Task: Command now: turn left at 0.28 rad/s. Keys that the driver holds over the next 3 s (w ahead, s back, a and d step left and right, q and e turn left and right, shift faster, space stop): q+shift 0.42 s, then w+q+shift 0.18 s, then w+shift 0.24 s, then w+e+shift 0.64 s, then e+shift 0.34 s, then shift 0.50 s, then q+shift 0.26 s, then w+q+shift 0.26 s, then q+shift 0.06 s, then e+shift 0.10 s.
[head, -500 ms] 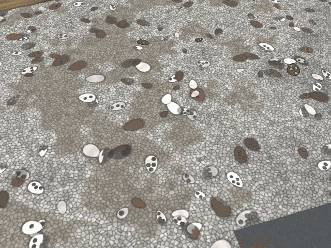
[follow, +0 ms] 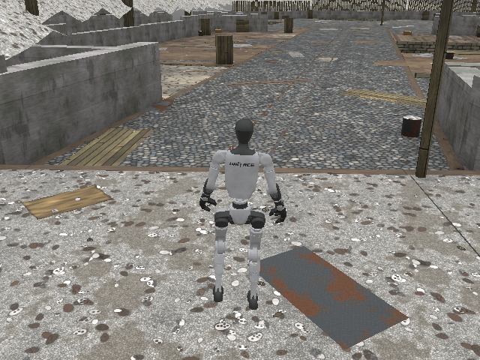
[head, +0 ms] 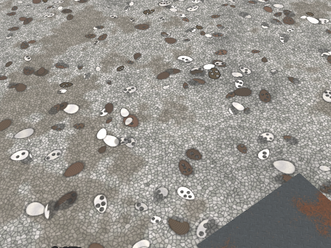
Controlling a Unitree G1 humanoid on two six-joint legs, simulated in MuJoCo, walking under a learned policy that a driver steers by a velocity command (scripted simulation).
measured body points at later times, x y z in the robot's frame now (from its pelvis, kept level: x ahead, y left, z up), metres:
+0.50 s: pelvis +0.02 +0.06 +0.01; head +0.05 +0.10 +0.45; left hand +0.09 +0.39 -0.09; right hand +0.26 -0.17 -0.06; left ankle -0.03 +0.12 -0.74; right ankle +0.12 -0.10 -0.68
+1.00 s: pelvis +0.22 +0.15 +0.00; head +0.26 +0.15 +0.45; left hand -0.01 +0.32 -0.11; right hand +0.55 +0.12 -0.08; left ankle +0.23 +0.33 -0.70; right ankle +0.18 -0.03 -0.74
